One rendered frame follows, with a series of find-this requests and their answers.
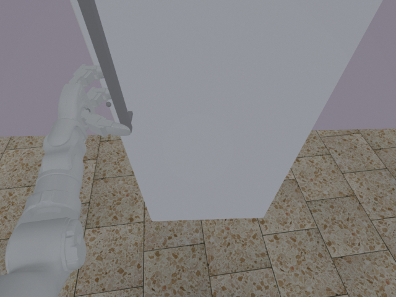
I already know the robot left forearm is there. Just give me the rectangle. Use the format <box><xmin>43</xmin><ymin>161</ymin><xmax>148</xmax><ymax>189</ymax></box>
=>
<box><xmin>5</xmin><ymin>118</ymin><xmax>87</xmax><ymax>274</ymax></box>

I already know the left robot hand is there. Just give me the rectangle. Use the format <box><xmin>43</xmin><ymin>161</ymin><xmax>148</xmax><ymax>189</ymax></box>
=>
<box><xmin>58</xmin><ymin>64</ymin><xmax>131</xmax><ymax>137</ymax></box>

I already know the handle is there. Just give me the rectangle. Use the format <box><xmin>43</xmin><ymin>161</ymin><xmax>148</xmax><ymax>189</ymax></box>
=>
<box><xmin>77</xmin><ymin>0</ymin><xmax>133</xmax><ymax>132</ymax></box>

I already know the left robot upper arm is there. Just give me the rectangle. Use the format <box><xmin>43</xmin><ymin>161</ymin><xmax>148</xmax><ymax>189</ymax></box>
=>
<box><xmin>0</xmin><ymin>217</ymin><xmax>87</xmax><ymax>297</ymax></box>

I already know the fridge door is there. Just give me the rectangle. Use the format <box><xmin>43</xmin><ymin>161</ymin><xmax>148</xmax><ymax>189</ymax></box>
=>
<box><xmin>71</xmin><ymin>0</ymin><xmax>383</xmax><ymax>222</ymax></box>

